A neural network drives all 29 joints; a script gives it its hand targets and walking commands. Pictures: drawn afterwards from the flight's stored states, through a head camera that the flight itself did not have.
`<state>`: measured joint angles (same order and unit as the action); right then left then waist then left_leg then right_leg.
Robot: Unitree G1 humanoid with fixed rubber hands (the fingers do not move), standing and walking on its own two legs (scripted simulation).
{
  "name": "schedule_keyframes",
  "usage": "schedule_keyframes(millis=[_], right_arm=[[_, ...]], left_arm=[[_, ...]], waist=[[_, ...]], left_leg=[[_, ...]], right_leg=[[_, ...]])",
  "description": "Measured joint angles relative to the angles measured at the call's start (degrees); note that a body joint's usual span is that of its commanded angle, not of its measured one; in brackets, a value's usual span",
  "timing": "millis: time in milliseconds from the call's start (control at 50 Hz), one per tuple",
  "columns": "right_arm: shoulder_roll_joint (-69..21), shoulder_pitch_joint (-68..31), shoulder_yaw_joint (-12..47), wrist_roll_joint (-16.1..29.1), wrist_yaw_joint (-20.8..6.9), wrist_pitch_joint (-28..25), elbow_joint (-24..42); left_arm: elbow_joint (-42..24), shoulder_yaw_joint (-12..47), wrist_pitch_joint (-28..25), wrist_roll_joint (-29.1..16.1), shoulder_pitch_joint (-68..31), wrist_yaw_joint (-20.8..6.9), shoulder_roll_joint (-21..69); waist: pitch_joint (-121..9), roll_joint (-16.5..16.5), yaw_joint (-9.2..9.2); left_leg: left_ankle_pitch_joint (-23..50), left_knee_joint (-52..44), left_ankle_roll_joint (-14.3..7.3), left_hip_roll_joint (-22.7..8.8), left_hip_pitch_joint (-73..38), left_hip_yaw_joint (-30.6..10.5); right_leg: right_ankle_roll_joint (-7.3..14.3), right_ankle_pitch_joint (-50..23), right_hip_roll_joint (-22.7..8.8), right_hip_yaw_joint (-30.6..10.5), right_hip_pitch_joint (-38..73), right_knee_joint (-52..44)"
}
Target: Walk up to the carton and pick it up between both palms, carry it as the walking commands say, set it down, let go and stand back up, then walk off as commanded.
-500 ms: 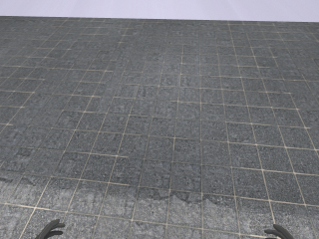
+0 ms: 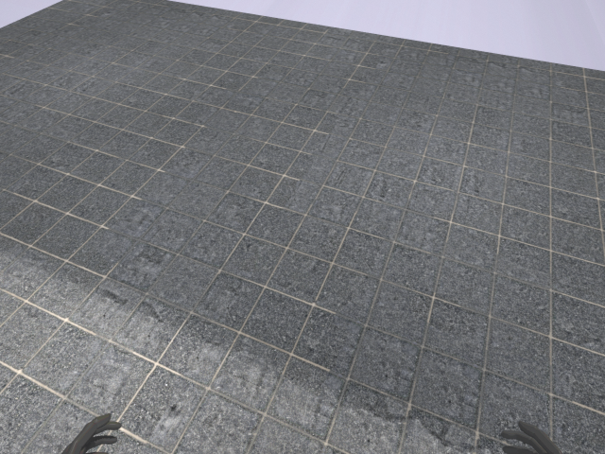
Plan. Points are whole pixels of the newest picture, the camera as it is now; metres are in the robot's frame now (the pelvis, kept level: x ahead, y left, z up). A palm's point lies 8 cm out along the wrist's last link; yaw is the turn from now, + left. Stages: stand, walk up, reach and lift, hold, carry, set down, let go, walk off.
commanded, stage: walk up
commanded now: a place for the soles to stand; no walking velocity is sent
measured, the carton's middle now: out of the picture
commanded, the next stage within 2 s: none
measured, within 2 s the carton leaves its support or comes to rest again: neither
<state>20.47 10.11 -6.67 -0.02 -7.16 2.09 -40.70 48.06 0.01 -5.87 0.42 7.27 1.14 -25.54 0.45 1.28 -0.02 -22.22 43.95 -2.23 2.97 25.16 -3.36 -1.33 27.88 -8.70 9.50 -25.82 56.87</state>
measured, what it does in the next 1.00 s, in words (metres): steps to the left, turning left: right foot, then left foot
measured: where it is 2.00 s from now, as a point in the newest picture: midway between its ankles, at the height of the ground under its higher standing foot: (97, 397)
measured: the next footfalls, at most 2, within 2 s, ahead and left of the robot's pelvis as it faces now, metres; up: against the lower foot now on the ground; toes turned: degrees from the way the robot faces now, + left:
right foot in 0.12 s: +0.11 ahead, -0.06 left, +0.00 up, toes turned -7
left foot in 0.48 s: +0.14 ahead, +0.33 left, +0.00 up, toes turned +16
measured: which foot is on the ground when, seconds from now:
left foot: down 0.00-0.14, up 0.16-0.46, down 0.48-0.72, up 0.74-0.96, down 0.98-1.00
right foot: up 0.00-0.10, down 0.12-0.50, up 0.52-0.68, down 0.70-1.00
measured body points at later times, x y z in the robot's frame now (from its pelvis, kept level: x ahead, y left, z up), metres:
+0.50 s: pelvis +0.13 +0.14 -0.01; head +0.13 +0.13 +0.44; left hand +0.11 +0.48 -0.10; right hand +0.38 -0.09 -0.10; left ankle +0.10 +0.31 -0.71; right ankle +0.07 -0.05 -0.71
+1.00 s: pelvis +0.25 +0.31 -0.01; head +0.27 +0.31 +0.43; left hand +0.15 +0.64 -0.10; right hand +0.55 +0.14 -0.10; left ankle +0.22 +0.47 -0.71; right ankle +0.21 +0.12 -0.71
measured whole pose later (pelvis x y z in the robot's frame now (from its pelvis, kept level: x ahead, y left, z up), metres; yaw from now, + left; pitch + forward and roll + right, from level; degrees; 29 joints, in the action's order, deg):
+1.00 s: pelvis +0.25 +0.31 -0.01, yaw +30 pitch +1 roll -2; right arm 20.7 6.1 -6.3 0.0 -7.1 1.1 -41.6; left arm 48.4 0.0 -7.3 0.4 18.2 1.1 -25.6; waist 0.0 4.2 0.0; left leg -21.3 49.2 0.4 -4.2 29.2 -4.1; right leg -5.2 32.6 -9.6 14.9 -6.7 41.8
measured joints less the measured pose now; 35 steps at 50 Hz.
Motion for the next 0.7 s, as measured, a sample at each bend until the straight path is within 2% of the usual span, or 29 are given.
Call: schedule_keyframes(millis=[60,100,140,160,200,240,360,400,440,480,500,520,540,560,600,660,700], right_arm=[[0.0,0.0,0.0,0.0,0.0,0.0,0.0],[0.0,0.0,0.0,0.0,0.0,0.0,0.0],[0.0,-0.2,0.0,0.0,0.0,0.0,0.0],[0.0,-0.3,0.1,0.0,0.0,0.0,0.0],[0.0,-0.3,0.2,0.0,0.0,-0.1,0.0],[0.0,-0.3,0.2,0.0,-0.1,-0.2,0.0],[0.0,-2.4,0.2,0.0,-1.0,-0.2,0.0],[0.0,-3.6,0.2,0.0,-1.0,-0.2,0.0],[0.0,-4.4,0.2,0.0,-1.1,-0.2,0.0],[0.1,-4.5,0.2,0.0,-1.1,-0.3,-0.1],[0.1,-4.2,0.1,0.0,-1.1,-0.5,-0.2],[0.1,-3.6,0.1,0.0,-1.1,-0.8,-0.5],[0.1,-2.9,0.2,0.0,-0.9,-1.0,-0.8],[0.1,-2.0,0.2,0.0,-0.7,-1.0,-0.9],[0.1,-0.3,0.2,0.0,0.2,-1.0,-0.9],[0.1,1.5,0.2,0.0,0.8,-0.8,-0.9],[0.1,1.7,0.2,0.0,0.9,-0.4,-0.9]], left_arm=[[0.0,0.0,-0.1,0.0,-2.3,0.0,0.0],[0.0,0.0,-0.7,0.0,-2.5,0.0,0.0],[0.0,0.0,-1.3,0.0,-1.8,0.1,0.0],[0.0,0.0,-1.3,0.0,-1.1,0.2,0.0],[0.0,0.0,-1.3,0.0,0.4,0.4,-0.1],[0.0,0.0,-1.3,0.0,1.6,0.5,-0.1],[0.1,0.0,-1.3,0.0,6.1,0.4,-0.1],[0.1,0.0,-1.3,0.0,8.1,0.4,-0.1],[0.1,0.0,-1.3,0.0,9.8,0.3,-0.1],[0.2,0.0,-1.1,0.0,10.8,0.0,0.0],[0.3,0.0,-0.8,0.0,10.4,-0.1,-0.1],[0.3,0.0,-0.3,0.0,9.3,-0.1,-0.1],[0.3,0.0,-0.2,0.0,8.0,-0.1,-0.1],[0.2,0.0,-0.2,0.0,6.5,-0.1,-0.1],[0.2,0.0,-0.9,0.0,3.7,-0.1,-0.1],[0.2,0.0,-1.8,0.0,-0.6,-0.1,-0.2],[0.2,0.0,-2.5,0.0,-1.8,-0.1,-0.2]], waist=[[0.5,-0.3,0.03],[0.1,-0.3,0.07],[-0.2,0.2,0.08],[-0.1,1.2,0.11],[-0.1,2.5,0.12],[-0.1,2.9,0.08],[0.1,3.0,0.07],[0.2,3.0,0.08],[0.1,3.0,0.08],[-0.8,3.1,0.05],[-0.9,2.7,-0.02],[-0.8,2.0,-0.11],[-0.6,1.4,-0.15],[-0.6,1.1,-0.13],[-0.7,0.6,-0.05],[-0.3,-0.3,0.00],[-0.4,-0.4,0.06]], left_leg=[[1.0,-3.1,-1.2,3.4,-2.2,0.0],[1.0,-4.2,-1.9,5.5,-3.2,-0.1],[0.5,-3.4,-2.0,7.2,-3.2,-0.2],[0.3,-1.1,-2.0,6.8,-2.9,-0.2],[0.3,5.1,-2.0,5.1,-1.5,-0.2],[0.6,8.1,-2.0,1.8,-0.5,-0.3],[0.8,8.6,-2.0,-9.1,1.7,-0.3],[1.3,8.6,-2.0,-10.9,1.8,-0.3],[1.8,8.3,-2.0,-11.5,1.8,-0.3],[1.7,5.7,-2.0,-11.0,1.7,-0.2],[-1.4,5.1,-1.4,-10.0,1.0,-0.2],[-3.0,5.4,1.5,-8.7,0.9,-0.3],[-3.1,5.4,3.3,-7.4,0.9,-0.4],[-2.8,5.2,3.5,-6.3,0.9,-0.6],[-2.4,4.1,3.6,-4.5,0.4,-0.8],[-2.4,2.1,3.3,-1.3,-0.9,-0.7],[-3.1,1.7,2.7,0.4,-1.7,-0.7]], right_leg=[[0.1,0.0,2.5,-0.1,-2.8,-2.8],[1.0,0.0,3.9,-0.1,-2.8,-9.1],[3.9,-8.3,3.7,-0.2,-1.7,-14.5],[4.5,-9.1,3.6,0.5,-0.8,-14.5],[4.3,-7.4,3.1,2.4,2.0,-14.9],[3.4,-5.7,2.2,4.5,5.2,-15.7],[0.0,-2.0,-0.9,8.4,12.7,-16.0],[-1.6,-1.0,-2.0,8.6,14.9,-16.0],[-3.2,-0.1,-3.2,8.6,16.7,-16.0],[-4.7,0.8,-4.5,8.6,17.4,-15.7],[-4.0,1.2,-6.0,8.6,16.8,-13.6],[-2.3,1.6,-6.9,7.0,15.0,-8.5],[-1.3,2.0,-6.3,4.0,12.2,-2.0],[-0.4,2.5,-4.7,1.4,9.3,3.2],[0.6,2.7,-2.0,-0.7,4.8,6.2],[0.2,2.8,0.8,-0.8,-0.1,2.4],[0.1,2.3,2.8,-0.9,-0.8,-6.5]])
